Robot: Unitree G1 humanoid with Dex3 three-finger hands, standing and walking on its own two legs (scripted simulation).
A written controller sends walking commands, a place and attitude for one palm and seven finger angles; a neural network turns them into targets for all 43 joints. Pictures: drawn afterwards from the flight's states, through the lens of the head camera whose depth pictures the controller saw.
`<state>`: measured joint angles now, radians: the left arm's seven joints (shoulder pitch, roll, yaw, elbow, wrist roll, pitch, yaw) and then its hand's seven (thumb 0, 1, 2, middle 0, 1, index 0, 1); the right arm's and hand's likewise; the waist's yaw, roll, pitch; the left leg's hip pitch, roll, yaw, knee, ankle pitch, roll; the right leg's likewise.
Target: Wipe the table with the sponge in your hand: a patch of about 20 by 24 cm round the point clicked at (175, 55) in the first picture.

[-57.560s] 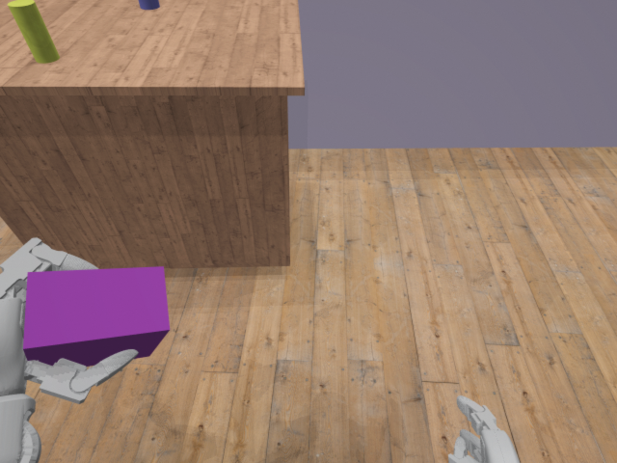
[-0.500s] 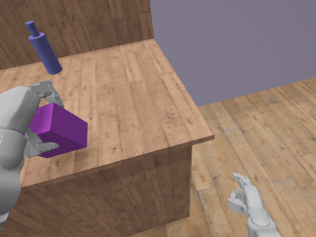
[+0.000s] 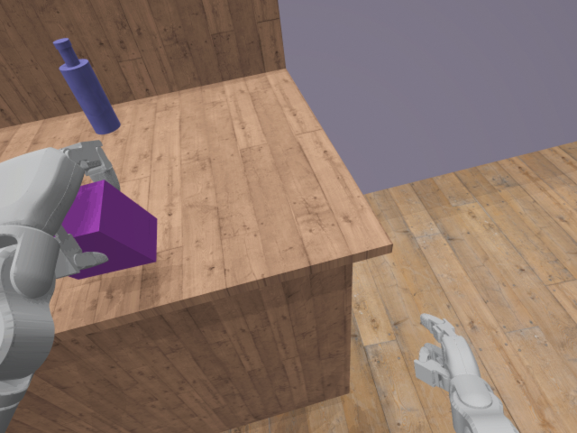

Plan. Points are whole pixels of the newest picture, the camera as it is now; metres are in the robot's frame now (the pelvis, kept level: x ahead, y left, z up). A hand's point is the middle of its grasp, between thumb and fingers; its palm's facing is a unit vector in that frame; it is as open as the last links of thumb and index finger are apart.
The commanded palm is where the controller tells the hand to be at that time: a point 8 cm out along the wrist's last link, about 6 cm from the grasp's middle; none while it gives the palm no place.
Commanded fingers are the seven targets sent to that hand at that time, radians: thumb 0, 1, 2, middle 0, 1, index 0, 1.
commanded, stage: turn the palm down, sponge in hand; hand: left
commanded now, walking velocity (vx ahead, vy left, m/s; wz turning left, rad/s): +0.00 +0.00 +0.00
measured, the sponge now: (99, 239) +0.25 +0.30 +0.18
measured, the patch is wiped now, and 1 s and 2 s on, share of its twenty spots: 1.00 1.00 1.00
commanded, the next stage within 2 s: move the sponge above the wiping area in 0.24 s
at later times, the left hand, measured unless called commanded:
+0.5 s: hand (100, 211) +0.25 +0.27 +0.23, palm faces +0.25 -0.05 -0.97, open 10.2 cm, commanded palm +0.21 +0.27 +0.30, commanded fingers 0.00 0.10 1.30 -1.20 -1.60 -1.20 -1.60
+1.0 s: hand (103, 211) +0.27 +0.28 +0.21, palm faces +0.15 +0.00 -0.99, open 10.2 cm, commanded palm +0.22 +0.28 +0.29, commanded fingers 0.00 0.10 1.30 -1.20 -1.60 -1.20 -1.60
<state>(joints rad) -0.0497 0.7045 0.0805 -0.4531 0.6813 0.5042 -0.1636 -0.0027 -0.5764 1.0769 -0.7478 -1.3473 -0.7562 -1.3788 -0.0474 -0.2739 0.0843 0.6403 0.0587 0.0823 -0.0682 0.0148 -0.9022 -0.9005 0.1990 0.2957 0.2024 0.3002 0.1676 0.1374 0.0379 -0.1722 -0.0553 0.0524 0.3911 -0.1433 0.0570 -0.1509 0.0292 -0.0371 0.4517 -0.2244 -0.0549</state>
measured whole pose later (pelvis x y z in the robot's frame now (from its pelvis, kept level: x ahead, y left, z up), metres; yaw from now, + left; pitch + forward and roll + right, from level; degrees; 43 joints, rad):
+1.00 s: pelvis +0.01 -0.03 +0.00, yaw -1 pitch -4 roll +2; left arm -0.04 0.75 0.12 -0.25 0.70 0.43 -0.19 0.00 -0.57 1.07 -0.75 -1.35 -0.76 -1.38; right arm 0.01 -0.30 0.04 0.65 0.06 0.06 -0.08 0.02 -0.90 -0.90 0.20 0.30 0.20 0.30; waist 0.13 0.15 0.02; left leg -0.19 -0.02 0.05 0.45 -0.19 0.01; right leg -0.17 0.07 -0.04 0.50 -0.27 -0.10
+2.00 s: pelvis +0.01 -0.01 +0.00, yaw +1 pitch -4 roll +0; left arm -0.17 0.71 0.06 -0.05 0.78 0.37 -0.19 0.00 -0.57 1.07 -0.75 -1.36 -0.76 -1.38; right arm 0.02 -0.29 0.05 0.67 0.06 0.07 -0.07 0.01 -0.90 -0.90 0.20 0.30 0.20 0.30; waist 0.13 0.13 0.03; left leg -0.18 -0.05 0.02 0.41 -0.16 0.05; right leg -0.14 0.04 -0.06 0.43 -0.24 -0.06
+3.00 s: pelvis +0.01 +0.00 +0.00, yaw +2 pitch -4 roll +0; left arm -0.19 0.71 0.02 -0.07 0.79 0.35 -0.25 0.00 -0.57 1.07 -0.75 -1.36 -0.76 -1.39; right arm 0.02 -0.29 0.06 0.65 0.06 0.07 -0.07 0.01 -0.90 -0.90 0.20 0.30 0.20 0.30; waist 0.13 0.13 0.03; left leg -0.17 -0.06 0.01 0.39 -0.15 0.06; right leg -0.12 0.03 -0.06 0.41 -0.23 -0.05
